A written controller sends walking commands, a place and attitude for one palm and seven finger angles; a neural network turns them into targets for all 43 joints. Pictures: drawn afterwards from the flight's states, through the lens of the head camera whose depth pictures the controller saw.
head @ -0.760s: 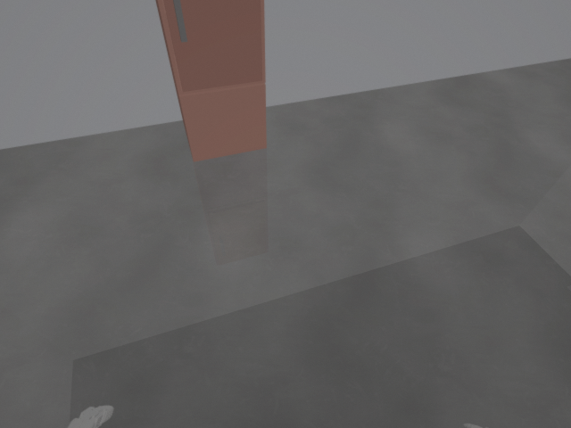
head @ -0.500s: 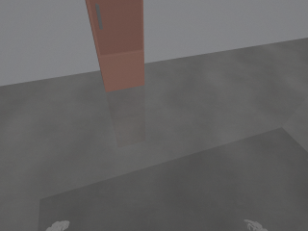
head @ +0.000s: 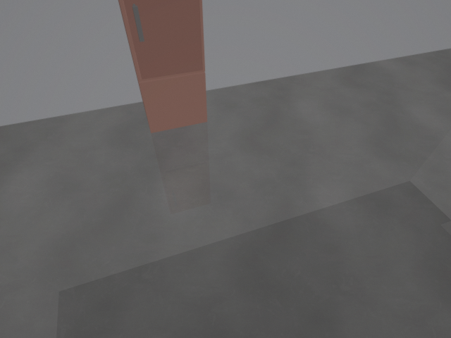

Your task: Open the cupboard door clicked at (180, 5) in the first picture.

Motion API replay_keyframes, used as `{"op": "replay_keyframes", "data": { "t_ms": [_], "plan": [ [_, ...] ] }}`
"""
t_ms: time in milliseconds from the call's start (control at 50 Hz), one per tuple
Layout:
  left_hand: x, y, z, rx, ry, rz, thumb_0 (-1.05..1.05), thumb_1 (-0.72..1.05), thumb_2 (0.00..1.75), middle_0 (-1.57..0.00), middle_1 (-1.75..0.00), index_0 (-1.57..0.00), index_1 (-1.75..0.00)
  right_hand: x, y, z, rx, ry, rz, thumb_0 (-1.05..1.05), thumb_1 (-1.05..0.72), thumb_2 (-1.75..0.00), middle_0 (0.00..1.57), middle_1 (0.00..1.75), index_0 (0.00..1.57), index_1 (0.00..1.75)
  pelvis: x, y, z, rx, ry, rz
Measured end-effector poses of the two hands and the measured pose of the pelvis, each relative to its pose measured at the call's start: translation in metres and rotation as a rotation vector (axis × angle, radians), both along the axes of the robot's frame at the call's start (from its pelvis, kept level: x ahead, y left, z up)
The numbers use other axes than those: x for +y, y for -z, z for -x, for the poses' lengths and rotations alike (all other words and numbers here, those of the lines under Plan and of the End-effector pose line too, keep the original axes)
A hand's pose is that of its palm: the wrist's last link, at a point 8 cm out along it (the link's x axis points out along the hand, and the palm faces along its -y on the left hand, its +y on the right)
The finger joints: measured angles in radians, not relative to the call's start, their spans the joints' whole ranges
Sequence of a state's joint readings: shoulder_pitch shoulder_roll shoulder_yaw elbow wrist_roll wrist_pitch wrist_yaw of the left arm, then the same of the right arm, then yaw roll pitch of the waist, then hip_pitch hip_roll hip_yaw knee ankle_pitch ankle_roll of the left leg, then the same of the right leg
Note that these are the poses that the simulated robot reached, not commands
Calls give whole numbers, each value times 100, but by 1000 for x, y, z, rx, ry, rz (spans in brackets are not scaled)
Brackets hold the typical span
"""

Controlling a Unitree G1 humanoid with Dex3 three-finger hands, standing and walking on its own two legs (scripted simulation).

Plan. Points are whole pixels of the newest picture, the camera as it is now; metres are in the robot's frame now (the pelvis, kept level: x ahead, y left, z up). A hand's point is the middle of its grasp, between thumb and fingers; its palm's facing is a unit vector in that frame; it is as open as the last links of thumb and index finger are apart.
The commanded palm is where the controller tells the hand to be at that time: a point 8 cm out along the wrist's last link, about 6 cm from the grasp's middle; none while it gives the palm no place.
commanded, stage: stand and wait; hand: left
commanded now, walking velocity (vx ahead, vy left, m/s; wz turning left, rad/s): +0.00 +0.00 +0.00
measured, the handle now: (138, 22) +1.49 +0.53 -0.04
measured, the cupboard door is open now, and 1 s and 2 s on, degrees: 0 0 0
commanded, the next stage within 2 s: look at it before walking up in 0.14 s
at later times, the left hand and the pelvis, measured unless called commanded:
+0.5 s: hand out of the picture +0.06 +0.24 -0.16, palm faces -0.02 -0.95 -0.32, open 7.4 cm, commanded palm none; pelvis -0.01 +0.00 +0.00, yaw +0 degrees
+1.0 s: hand out of the picture +0.08 +0.25 -0.16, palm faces -0.03 -0.94 -0.33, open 7.4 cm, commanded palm none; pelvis +0.01 +0.00 +0.00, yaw +0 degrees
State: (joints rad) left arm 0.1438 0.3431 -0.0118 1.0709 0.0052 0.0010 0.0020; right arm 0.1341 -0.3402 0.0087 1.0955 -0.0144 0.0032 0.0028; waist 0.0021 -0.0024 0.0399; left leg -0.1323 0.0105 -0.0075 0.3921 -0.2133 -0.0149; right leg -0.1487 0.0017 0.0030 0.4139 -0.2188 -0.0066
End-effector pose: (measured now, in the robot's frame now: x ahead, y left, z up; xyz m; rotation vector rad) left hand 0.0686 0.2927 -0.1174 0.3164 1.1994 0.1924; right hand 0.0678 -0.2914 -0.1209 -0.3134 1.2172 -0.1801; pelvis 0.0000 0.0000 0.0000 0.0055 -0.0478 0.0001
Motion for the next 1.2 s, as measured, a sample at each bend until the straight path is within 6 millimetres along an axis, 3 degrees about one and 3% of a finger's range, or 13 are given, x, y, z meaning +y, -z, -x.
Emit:
{"op": "replay_keyframes", "data": {
  "t_ms": [260, 720, 1040, 1200],
  "plan": [
    [-6, 0, 5, -4, 4, 8, 1, 90, 90, -20, -30, -20, -30, 1, 2, 14, 14, 7, -14, 0, -90, -90, 20, 30, 20, 30, -3, -1, 7, 2, 1, 0],
    [-1, 6, 13, 39, -4, 18, 1, 90, 90, -20, -30, -20, -30, 5, -2, 6, 21, 1, -3, 0, -90, -90, 20, 30, 20, 30, 2, -2, 3, 16, 2, 3],
    [3, 3, -5, 16, -5, 8, 0, 90, 90, -20, -30, -20, -30, 10, -3, -17, -7, -10, -5, 0, -90, -90, 20, 30, 20, 30, 5, -2, -8, 20, 2, 2],
    [-19, 27, 11, 73, -57, 98, 0, 90, 90, -20, -30, -20, -30, 39, 16, -6, 66, 8, -59, 0, -91, -90, 20, 30, 20, 30, 10, 7, -37, 33, -5, 22]
  ]
}}
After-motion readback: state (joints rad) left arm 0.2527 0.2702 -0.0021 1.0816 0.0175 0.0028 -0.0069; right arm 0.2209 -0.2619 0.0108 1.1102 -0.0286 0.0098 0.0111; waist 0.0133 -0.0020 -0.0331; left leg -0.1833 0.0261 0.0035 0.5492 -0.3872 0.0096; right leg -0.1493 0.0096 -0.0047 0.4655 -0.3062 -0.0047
